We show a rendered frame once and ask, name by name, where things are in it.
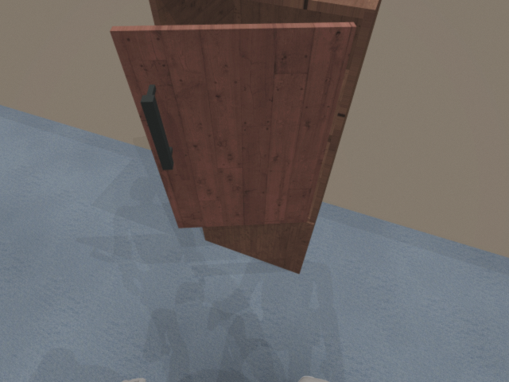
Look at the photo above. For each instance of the cupboard door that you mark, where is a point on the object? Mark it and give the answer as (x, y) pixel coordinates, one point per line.
(247, 109)

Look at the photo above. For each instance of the handle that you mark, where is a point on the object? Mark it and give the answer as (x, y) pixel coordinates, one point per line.
(153, 118)

